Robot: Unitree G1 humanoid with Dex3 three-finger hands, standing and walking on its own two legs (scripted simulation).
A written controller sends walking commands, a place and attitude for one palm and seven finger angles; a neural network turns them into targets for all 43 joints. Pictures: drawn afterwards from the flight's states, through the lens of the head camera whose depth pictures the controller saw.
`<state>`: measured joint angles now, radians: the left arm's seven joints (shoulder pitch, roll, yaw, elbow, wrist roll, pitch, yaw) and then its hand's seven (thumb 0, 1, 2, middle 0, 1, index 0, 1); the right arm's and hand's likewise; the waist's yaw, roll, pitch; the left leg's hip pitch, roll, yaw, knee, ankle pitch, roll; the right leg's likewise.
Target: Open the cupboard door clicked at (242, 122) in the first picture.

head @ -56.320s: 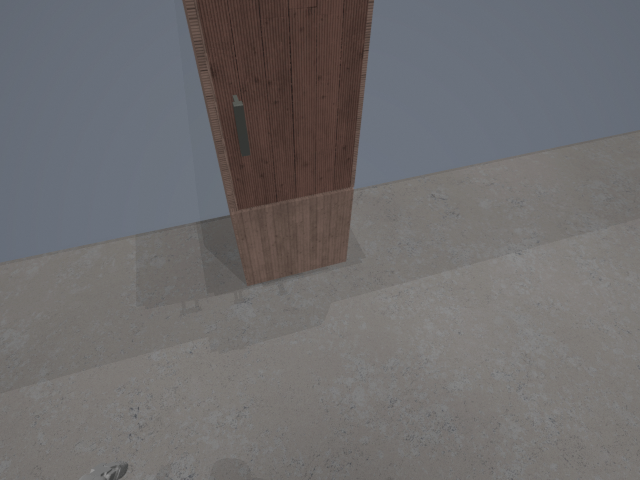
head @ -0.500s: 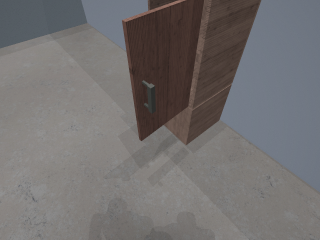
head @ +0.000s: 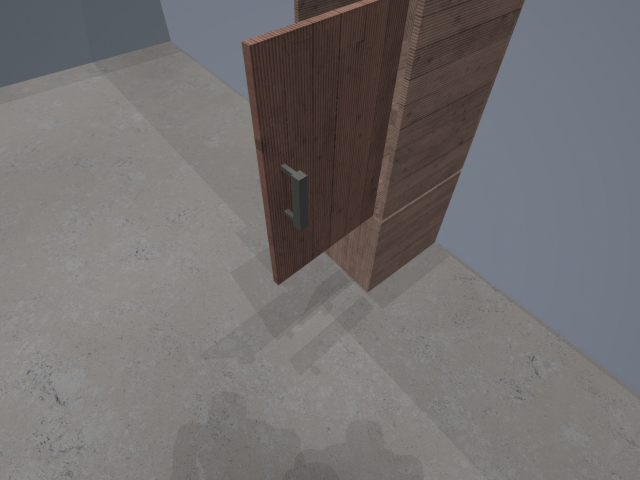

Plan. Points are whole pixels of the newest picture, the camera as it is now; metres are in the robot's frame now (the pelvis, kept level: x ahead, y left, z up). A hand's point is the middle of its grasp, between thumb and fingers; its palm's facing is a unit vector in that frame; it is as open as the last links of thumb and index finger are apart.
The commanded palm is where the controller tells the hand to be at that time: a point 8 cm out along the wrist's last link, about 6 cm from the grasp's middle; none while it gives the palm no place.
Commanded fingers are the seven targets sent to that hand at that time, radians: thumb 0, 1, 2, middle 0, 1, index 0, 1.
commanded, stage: look to check the result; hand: left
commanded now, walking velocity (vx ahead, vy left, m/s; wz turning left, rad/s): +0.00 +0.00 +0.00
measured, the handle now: (293, 197) +0.62 +0.09 -0.05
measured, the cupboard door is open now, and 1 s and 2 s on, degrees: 94 94 94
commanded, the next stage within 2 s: stand and wait in 0.40 s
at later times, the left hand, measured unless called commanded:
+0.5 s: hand out of the picture +0.01 +0.16 -0.18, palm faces +0.04 -0.98 -0.18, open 7.4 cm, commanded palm none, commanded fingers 0.00 0.90 0.90 -0.20 -0.30 -0.20 -0.30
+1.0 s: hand out of the picture +0.03 +0.17 -0.17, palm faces +0.04 -0.98 -0.19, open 7.4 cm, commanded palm none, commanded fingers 0.00 0.90 0.90 -0.20 -0.30 -0.20 -0.30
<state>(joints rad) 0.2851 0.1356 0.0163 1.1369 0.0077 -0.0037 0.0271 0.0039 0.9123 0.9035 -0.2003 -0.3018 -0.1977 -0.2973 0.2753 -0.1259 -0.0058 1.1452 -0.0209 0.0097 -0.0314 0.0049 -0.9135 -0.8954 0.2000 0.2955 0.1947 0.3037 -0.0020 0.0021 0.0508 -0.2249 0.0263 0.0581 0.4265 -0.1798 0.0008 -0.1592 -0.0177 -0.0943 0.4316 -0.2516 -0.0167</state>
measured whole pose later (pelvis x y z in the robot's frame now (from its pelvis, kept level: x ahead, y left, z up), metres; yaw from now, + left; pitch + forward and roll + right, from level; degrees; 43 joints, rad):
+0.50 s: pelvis +0.01 +0.00 +0.00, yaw +0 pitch -1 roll +0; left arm 0.26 0.14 0.01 1.14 0.01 -0.01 0.03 0.00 0.91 0.90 -0.20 -0.30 -0.20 -0.30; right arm 0.24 -0.14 0.00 1.15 -0.02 0.01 -0.03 0.01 -0.92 -0.90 0.20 0.30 0.20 0.30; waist 0.00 0.00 0.06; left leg -0.19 0.03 0.06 0.40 -0.19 -0.01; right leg -0.12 -0.01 -0.10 0.40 -0.26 -0.02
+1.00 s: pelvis +0.02 -0.01 +0.00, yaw +0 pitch -1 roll +0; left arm 0.25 0.16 0.01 1.14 0.01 -0.01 0.02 0.00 0.91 0.90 -0.20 -0.30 -0.20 -0.30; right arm 0.23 -0.16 0.00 1.16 -0.02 0.00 -0.03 0.01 -0.91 -0.90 0.20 0.30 0.20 0.30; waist 0.00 0.00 0.05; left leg -0.17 0.03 0.05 0.38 -0.19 -0.01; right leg -0.09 -0.01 -0.10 0.37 -0.26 -0.02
